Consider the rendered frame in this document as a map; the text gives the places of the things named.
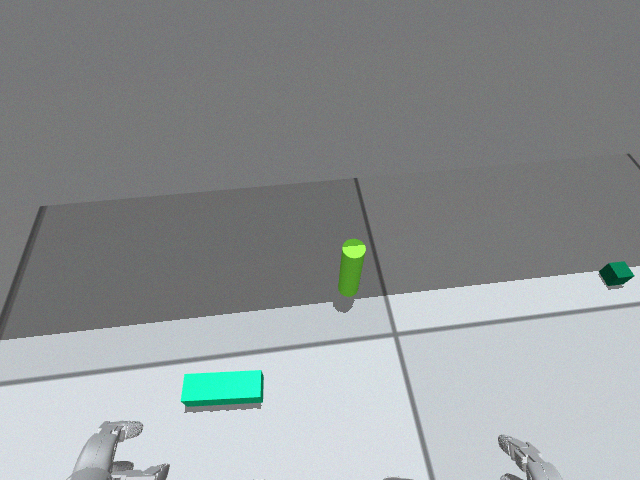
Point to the right robot hand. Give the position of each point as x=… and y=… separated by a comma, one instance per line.
x=528, y=459

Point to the left robot hand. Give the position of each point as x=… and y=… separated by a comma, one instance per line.
x=99, y=451

